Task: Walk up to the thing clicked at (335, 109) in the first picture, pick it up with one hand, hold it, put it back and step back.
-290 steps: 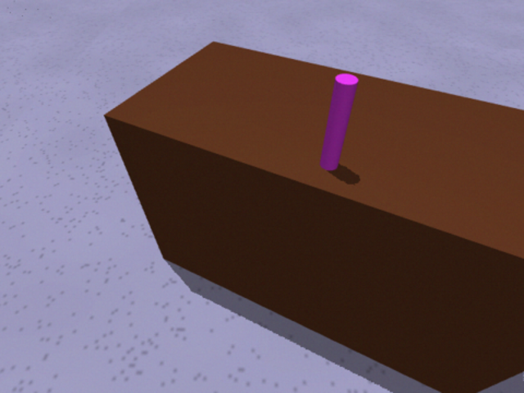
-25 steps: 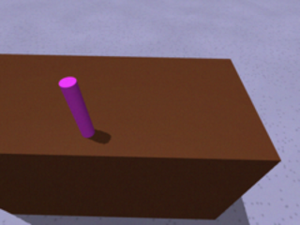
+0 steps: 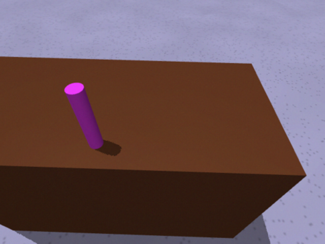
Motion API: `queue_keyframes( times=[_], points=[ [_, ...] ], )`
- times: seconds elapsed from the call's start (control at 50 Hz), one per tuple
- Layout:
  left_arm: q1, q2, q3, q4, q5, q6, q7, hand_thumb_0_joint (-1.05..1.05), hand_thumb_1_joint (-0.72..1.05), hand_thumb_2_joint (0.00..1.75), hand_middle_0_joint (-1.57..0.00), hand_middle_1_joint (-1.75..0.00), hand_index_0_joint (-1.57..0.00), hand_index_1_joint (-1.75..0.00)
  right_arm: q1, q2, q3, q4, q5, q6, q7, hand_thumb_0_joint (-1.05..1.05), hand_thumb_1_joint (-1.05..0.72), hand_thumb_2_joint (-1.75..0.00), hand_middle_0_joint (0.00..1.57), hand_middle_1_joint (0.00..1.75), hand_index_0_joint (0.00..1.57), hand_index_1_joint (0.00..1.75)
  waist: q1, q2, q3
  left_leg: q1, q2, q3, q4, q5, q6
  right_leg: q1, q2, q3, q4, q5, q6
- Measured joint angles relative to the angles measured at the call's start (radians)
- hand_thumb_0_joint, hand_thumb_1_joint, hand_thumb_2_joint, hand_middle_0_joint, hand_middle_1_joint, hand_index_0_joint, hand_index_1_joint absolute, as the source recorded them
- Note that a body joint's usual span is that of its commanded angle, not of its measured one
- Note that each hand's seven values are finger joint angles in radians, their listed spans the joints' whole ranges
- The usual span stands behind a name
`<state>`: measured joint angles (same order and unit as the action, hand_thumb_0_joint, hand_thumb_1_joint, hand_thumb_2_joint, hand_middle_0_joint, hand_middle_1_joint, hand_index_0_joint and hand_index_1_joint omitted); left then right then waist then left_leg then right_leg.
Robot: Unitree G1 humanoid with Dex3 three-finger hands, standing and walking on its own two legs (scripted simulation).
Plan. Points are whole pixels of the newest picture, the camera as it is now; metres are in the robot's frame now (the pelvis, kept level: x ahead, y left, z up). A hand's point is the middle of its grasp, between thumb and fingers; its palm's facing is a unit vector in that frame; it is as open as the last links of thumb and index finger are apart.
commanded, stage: stand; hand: left
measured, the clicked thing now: (87, 120) +0.41 +0.23 +0.08
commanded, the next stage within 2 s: rise first in 0.02 s
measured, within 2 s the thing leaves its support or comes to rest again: neither
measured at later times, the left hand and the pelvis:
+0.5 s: hand (59, 243) +0.16 +0.27 -0.10, palm faces +0.28 -0.90 -0.34, open 13.8 cm; pelvis +0.00 +0.00 -0.01, yaw +3 degrees
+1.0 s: hand (33, 222) +0.17 +0.28 +0.03, palm faces +0.39 -0.83 -0.39, open 17.4 cm; pelvis +0.01 -0.01 -0.01, yaw +4 degrees
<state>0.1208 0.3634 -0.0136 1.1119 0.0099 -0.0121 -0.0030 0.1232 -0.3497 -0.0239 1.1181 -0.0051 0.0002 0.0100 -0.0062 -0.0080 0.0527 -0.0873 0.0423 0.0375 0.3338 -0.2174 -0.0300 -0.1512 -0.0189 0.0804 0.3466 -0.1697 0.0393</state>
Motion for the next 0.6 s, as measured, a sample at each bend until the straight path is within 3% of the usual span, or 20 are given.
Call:
queue_keyframes(
  times=[0.14,0.2,0.24,0.32,0.4,0.6],
  points=[
    [0.002,-0.001,-0.001,0.0,0.0,0.0,0.001,0.0,0.9,0.89,-0.2,-0.3,-0.2,-0.29,0.0,0.0,0.0,-0.001,-0.001,0.0,0.0,0.0,-0.9,-0.9,0.2,0.3,0.21,0.3,0.0,0.001,0.002,-0.001,0.0,-0.002,0.002,-0.004,0.0,0.002,0.0,-0.002,-0.003,-0.002,0.0],
    [-0.005,-0.017,0.011,-0.094,-0.055,-0.022,0.025,0.01,0.86,0.85,-0.17,-0.26,-0.17,-0.26,0.016,0.014,0.004,-0.107,0.064,-0.039,-0.027,0.01,-0.86,-0.85,0.17,0.26,0.17,0.26,-0.008,0.001,0.011,-0.062,-0.003,-0.021,0.066,-0.024,0.001,-0.045,-0.004,-0.019,0.048,-0.023,0.001],
    [-0.035,-0.035,0.041,-0.137,-0.073,-0.054,0.041,0.01,0.8,0.79,-0.15,-0.22,-0.14,-0.22,-0.008,0.031,-0.016,-0.151,0.081,-0.076,-0.042,0.01,-0.8,-0.79,0.14,0.21,0.15,0.21,-0.005,0.001,0.019,-0.104,-0.004,-0.028,0.104,-0.035,0.0,-0.082,-0.004,-0.024,0.08,-0.032,0.0],
    [-0.091,-0.066,0.109,-0.207,-0.063,-0.072,0.063,0.01,0.61,0.6,-0.11,-0.15,-0.1,-0.15,-0.085,0.057,-0.075,-0.181,0.065,-0.106,-0.061,0.01,-0.6,-0.6,0.1,0.14,0.11,0.14,0.006,0.005,-0.001,-0.18,-0.004,-0.036,0.161,-0.051,0.001,-0.15,-0.003,-0.03,0.126,-0.044,0.0],
    [-0.04,-0.081,0.15,-0.335,-0.048,-0.074,0.062,0.01,0.4,0.42,-0.08,-0.11,-0.08,-0.1,-0.064,0.074,-0.11,-0.247,0.05,-0.107,-0.06,0.01,-0.36,-0.41,0.07,0.09,0.08,0.1,0.019,0.015,-0.041,-0.182,-0.006,-0.046,0.148,-0.048,0.001,-0.146,-0.007,-0.041,0.11,-0.044,0.0],
    [0.156,-0.064,0.174,-0.658,-0.051,-0.041,0.08,0.0,-0.14,0.13,-0.06,-0.07,-0.06,-0.05,0.083,0.105,-0.08,-0.443,0.042,-0.079,-0.081,0.0,0.17,-0.14,0.05,0.05,0.06,0.06,0.039,0.031,-0.062,-0.116,-0.015,-0.065,0.116,-0.053,0.001,-0.077,-0.017,-0.062,0.092,-0.064,0.0]
  ],
)
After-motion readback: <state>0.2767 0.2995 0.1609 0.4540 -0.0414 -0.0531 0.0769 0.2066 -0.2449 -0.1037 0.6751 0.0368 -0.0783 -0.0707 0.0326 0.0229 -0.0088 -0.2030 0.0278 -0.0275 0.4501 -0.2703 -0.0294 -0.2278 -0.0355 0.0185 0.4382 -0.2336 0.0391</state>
